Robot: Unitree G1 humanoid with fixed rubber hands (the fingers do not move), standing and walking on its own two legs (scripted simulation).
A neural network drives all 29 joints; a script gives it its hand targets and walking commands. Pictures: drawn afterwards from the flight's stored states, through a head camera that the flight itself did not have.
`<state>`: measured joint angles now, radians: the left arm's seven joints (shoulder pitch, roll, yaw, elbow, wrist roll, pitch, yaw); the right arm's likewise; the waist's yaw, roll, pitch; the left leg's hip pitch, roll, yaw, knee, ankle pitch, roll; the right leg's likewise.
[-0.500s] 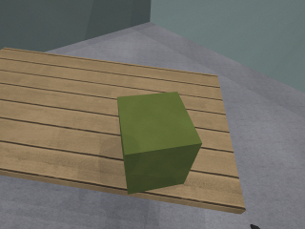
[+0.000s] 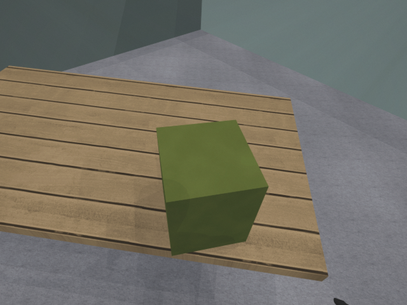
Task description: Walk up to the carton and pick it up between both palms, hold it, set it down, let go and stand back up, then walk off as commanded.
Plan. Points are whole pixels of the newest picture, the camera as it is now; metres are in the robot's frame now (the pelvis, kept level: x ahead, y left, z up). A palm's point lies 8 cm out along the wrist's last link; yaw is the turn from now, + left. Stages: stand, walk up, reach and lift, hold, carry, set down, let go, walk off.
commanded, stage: stand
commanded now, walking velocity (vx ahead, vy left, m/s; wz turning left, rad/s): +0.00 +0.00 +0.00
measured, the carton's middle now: (203, 188) +0.40 +0.01 -0.03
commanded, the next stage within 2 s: walk off in 1.26 s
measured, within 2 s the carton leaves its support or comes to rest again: neither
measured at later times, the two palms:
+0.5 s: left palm out of the picture +0.04 +0.29 -0.12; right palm out of the picture +0.09 -0.30 -0.10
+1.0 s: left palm out of the picture +0.05 +0.29 -0.12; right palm out of the picture +0.09 -0.30 -0.10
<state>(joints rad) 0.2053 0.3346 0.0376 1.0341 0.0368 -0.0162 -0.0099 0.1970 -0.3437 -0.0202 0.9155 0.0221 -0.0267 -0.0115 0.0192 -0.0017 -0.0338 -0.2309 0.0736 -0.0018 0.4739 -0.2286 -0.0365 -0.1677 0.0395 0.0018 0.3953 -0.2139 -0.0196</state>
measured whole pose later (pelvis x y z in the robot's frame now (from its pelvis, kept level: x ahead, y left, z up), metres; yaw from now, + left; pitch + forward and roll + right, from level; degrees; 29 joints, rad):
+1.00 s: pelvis +0.00 -0.01 +0.00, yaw +0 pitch -1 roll -1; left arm 0.19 0.33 0.04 1.06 0.04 -0.02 -0.01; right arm 0.16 -0.35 -0.02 0.98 0.02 -0.02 -0.01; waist 0.02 0.01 0.00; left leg -0.22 0.07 0.00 0.45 -0.21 -0.04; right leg -0.17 0.04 0.00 0.40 -0.21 -0.02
